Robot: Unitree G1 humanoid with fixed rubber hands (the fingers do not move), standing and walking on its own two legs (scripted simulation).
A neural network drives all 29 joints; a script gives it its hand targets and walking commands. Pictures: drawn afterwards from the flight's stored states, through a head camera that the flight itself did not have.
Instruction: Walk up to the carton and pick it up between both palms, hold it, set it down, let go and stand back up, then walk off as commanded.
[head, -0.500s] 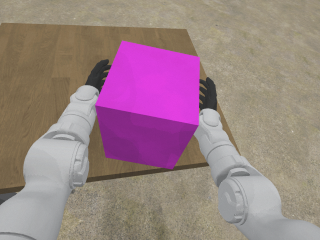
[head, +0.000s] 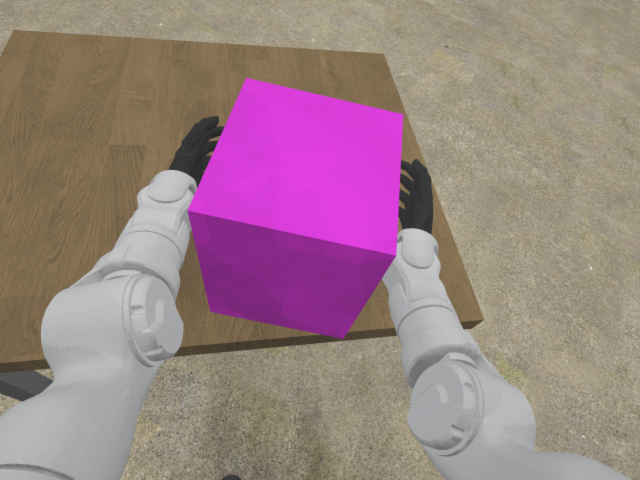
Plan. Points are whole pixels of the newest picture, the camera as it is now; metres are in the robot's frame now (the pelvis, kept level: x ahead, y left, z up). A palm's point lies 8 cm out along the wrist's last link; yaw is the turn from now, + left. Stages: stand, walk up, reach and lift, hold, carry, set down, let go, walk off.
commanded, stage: reach and lift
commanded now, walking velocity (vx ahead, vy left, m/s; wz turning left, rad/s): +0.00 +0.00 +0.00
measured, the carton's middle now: (299, 220) +0.43 -0.01 +0.03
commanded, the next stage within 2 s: none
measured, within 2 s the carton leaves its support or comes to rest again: leaves its support in 1.60 s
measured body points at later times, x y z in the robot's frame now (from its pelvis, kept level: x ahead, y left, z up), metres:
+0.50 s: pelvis +0.00 +0.00 +0.00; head +0.09 +0.06 +0.44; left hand +0.50 +0.13 +0.06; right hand +0.41 -0.15 +0.07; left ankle +0.03 +0.12 -0.74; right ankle -0.04 -0.15 -0.74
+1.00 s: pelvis +0.00 +0.00 +0.00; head +0.08 +0.06 +0.44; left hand +0.49 +0.13 +0.06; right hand +0.40 -0.15 +0.07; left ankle +0.03 +0.12 -0.74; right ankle -0.04 -0.15 -0.74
